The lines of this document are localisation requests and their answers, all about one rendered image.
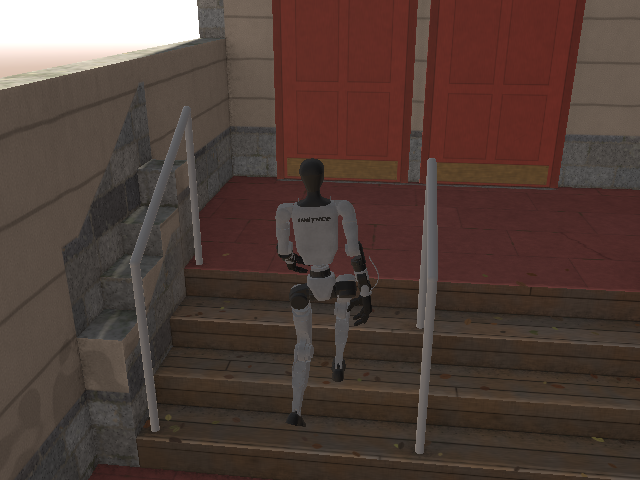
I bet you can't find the robot right hand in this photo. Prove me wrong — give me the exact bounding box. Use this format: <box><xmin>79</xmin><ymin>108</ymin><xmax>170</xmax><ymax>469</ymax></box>
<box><xmin>347</xmin><ymin>295</ymin><xmax>372</xmax><ymax>326</ymax></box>

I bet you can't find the robot head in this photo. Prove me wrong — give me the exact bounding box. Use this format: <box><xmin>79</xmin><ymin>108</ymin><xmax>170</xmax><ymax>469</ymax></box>
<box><xmin>297</xmin><ymin>158</ymin><xmax>331</xmax><ymax>207</ymax></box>

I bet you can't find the robot left hand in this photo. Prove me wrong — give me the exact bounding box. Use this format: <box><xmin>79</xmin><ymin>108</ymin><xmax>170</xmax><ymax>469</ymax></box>
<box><xmin>286</xmin><ymin>253</ymin><xmax>310</xmax><ymax>273</ymax></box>

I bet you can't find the robot left upper arm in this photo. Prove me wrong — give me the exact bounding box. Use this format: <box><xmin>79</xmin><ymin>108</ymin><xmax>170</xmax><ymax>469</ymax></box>
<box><xmin>275</xmin><ymin>203</ymin><xmax>294</xmax><ymax>255</ymax></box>

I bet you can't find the robot right forearm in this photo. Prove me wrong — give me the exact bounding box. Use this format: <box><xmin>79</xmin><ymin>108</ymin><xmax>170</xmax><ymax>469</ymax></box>
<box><xmin>351</xmin><ymin>241</ymin><xmax>372</xmax><ymax>297</ymax></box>

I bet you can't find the robot left forearm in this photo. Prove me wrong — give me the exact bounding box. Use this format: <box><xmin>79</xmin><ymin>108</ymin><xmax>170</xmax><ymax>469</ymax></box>
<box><xmin>276</xmin><ymin>243</ymin><xmax>295</xmax><ymax>264</ymax></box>

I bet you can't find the robot right thigh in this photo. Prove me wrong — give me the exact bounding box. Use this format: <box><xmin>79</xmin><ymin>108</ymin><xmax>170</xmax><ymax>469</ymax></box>
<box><xmin>334</xmin><ymin>274</ymin><xmax>357</xmax><ymax>319</ymax></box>

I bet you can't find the robot right upper arm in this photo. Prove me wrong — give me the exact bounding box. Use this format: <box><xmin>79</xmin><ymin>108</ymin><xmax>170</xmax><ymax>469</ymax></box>
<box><xmin>335</xmin><ymin>200</ymin><xmax>361</xmax><ymax>257</ymax></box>

